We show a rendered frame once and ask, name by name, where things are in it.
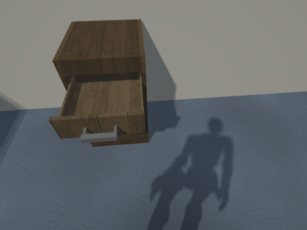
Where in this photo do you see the handle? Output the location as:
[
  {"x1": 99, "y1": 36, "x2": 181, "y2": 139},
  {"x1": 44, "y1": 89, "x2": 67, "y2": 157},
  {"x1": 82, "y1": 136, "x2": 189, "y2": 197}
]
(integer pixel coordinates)
[{"x1": 80, "y1": 126, "x2": 118, "y2": 143}]

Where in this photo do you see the drawer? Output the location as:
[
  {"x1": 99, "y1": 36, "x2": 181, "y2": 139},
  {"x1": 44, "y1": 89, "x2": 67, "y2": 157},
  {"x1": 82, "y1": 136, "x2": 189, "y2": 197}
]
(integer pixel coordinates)
[{"x1": 49, "y1": 72, "x2": 145, "y2": 139}]

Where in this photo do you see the cabinet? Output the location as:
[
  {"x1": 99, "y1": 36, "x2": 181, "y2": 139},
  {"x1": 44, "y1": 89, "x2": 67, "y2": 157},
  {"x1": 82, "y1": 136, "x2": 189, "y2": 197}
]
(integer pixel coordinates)
[{"x1": 52, "y1": 19, "x2": 149, "y2": 147}]

